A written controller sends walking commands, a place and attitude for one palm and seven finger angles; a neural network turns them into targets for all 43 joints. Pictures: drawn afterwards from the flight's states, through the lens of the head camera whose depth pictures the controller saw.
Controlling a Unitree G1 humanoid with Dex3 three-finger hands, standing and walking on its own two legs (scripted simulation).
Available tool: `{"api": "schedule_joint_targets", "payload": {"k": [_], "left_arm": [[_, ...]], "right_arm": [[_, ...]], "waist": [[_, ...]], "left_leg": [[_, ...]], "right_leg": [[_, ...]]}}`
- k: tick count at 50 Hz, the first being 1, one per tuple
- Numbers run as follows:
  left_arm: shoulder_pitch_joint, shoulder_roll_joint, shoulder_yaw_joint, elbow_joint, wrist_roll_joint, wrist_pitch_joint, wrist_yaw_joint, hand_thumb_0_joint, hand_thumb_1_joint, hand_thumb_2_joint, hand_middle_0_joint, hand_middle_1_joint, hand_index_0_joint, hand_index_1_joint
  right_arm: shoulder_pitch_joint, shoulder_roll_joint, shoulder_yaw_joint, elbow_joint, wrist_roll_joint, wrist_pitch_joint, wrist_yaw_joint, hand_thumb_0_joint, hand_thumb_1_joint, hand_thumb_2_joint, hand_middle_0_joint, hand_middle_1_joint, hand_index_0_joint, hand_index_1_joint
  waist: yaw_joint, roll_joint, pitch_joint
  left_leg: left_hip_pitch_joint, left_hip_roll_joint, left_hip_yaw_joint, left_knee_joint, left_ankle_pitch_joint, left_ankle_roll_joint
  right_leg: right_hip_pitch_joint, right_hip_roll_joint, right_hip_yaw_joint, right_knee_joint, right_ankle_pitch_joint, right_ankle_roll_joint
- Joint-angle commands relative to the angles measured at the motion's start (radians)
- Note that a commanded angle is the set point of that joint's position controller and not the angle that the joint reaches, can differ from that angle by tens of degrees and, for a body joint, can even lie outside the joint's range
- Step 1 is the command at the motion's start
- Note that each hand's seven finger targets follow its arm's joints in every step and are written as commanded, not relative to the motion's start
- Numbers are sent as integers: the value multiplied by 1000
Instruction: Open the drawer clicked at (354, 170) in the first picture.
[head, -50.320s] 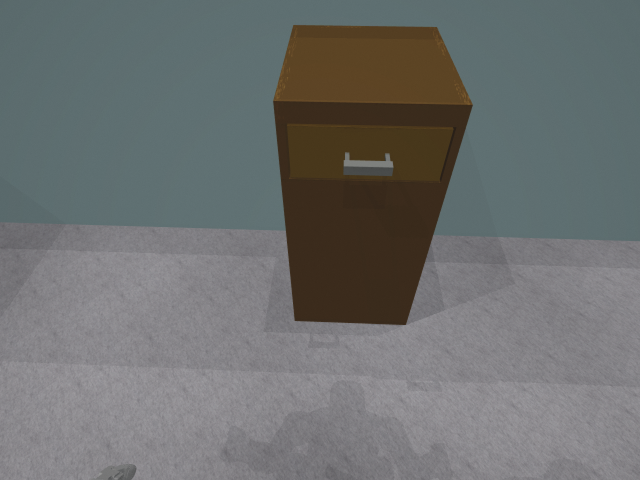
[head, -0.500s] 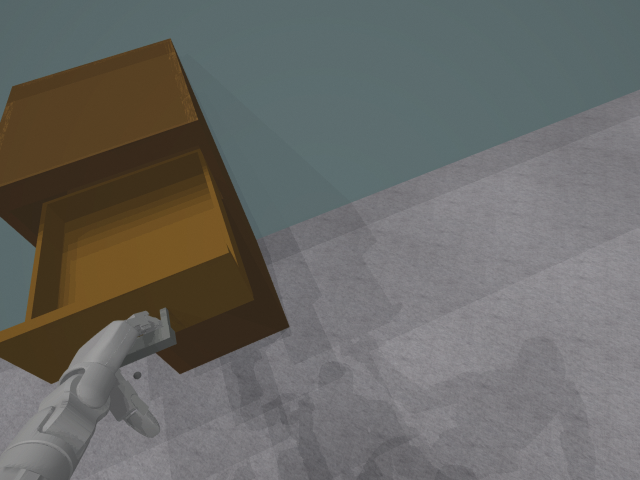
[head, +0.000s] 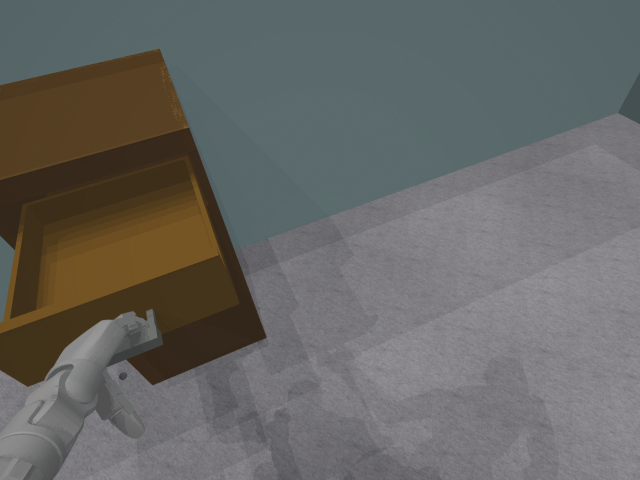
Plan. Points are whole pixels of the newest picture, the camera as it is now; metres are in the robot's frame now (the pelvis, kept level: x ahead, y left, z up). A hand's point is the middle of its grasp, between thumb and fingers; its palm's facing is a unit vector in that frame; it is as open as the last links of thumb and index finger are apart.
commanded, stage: relax the arm and regain balance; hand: left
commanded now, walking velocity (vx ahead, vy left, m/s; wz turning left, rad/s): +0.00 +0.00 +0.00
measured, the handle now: (122, 337) +0.37 +0.28 -0.04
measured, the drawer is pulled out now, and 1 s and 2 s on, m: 0.30 0.30 0.30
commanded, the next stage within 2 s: stand and wait in 0.08 s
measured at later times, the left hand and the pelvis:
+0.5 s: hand (122, 377) +0.30 +0.26 -0.03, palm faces -0.36 -0.47 -0.81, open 14.7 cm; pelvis -0.01 +0.01 +0.00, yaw +0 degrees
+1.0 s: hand (120, 379) +0.29 +0.26 -0.03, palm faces -0.36 -0.47 -0.81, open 14.9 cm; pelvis -0.03 +0.02 +0.00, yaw -1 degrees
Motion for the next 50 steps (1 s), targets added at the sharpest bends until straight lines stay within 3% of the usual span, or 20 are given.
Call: {"api": "schedule_joint_targets", "payload": {"k": [1,5,8,9,12,14,15,22,29,35,39,47,50], "left_arm": [[178,65,229,59,-282,-13,-9,0,-500,300,-150,-300,-150,-300],[181,70,232,52,-281,-12,-9,0,-500,300,-150,-300,-150,-300],[189,68,234,46,-282,-12,-7,0,-500,300,-150,-300,-150,-300],[194,65,235,45,-282,-14,-7,0,-500,300,-150,-300,-150,-300],[186,66,233,44,-283,-10,-8,0,-500,300,-150,-300,-150,-300],[186,66,233,41,-282,-10,-11,0,-500,300,-150,-300,-150,-300],[185,70,233,43,-281,-10,-10,0,-500,300,-150,-300,-150,-300],[189,73,237,41,-283,-10,-10,0,-500,300,-150,-300,-150,-300],[183,73,234,40,-283,-8,-17,0,-500,300,-150,-300,-150,-300],[188,80,239,43,-283,-10,-15,0,-500,300,-150,-300,-150,-300],[189,73,236,44,-285,-11,-15,0,-500,300,-150,-300,-150,-300],[180,84,237,45,-286,-5,-21,0,-500,300,-150,-300,-150,-300],[177,82,236,43,-286,-6,-21,0,-500,300,-150,-300,-150,-300]], "right_arm": [[50,-198,-36,-21,1,-8,-16,0,-900,-900,200,300,200,300],[55,-194,-36,-22,1,-9,-17,0,-900,-900,200,300,200,300],[59,-193,-38,-20,1,-10,-17,0,-900,-900,200,300,200,300],[53,-193,-37,-23,4,-10,-18,0,-900,-900,200,300,200,300],[59,-192,-39,-16,3,-9,-16,0,-900,-900,200,300,200,300],[49,-192,-38,-18,5,-10,-14,0,-900,-900,200,300,200,300],[58,-189,-39,-14,2,-10,-13,0,-900,-900,200,300,200,300],[71,-194,-39,-9,3,-11,-15,0,-900,-900,200,300,200,300],[53,-200,-38,-14,4,-12,-15,0,-900,-900,200,300,200,300],[71,-197,-40,-15,5,-15,-16,0,-900,-900,200,300,200,300],[58,-198,-40,-18,8,-15,-15,0,-900,-900,200,300,200,300],[63,-199,-43,-12,7,-14,-12,0,-900,-900,200,300,200,300],[67,-199,-44,-13,6,-17,-12,0,-900,-900,200,300,200,300]], "waist": [[177,-236,-96],[178,-251,-100],[181,-265,-120],[184,-241,-129],[179,-258,-120],[183,-234,-96],[179,-256,-95],[181,-259,-115],[184,-237,-80],[180,-267,-118],[184,-244,-124],[181,-267,-81],[178,-267,-87]], "left_leg": [[-144,17,-19,-12,302,39],[-151,12,-21,-7,290,41],[-154,12,-21,5,327,40],[-142,10,-15,5,325,39],[-153,13,-21,-4,302,41],[-151,10,-22,-10,286,44],[-159,13,-28,-11,270,47],[-176,8,-27,6,287,43],[-172,10,-29,-12,247,49],[-180,12,-30,8,280,47],[-164,12,-29,6,303,47],[-207,5,-34,-2,199,54],[-195,10,-36,-6,226,56]], "right_leg": [[200,-134,4,-54,288,29],[209,-136,10,-57,281,28],[238,-139,6,-42,348,27],[230,-141,7,-41,358,24],[227,-138,7,-44,308,27],[197,-136,7,-51,257,26],[202,-136,9,-57,223,29],[236,-141,16,-51,284,25],[175,-130,17,-66,159,28],[225,-140,15,-47,249,24],[216,-138,12,-38,276,22],[190,-139,33,-79,102,28],[186,-136,22,-64,124,26]]}}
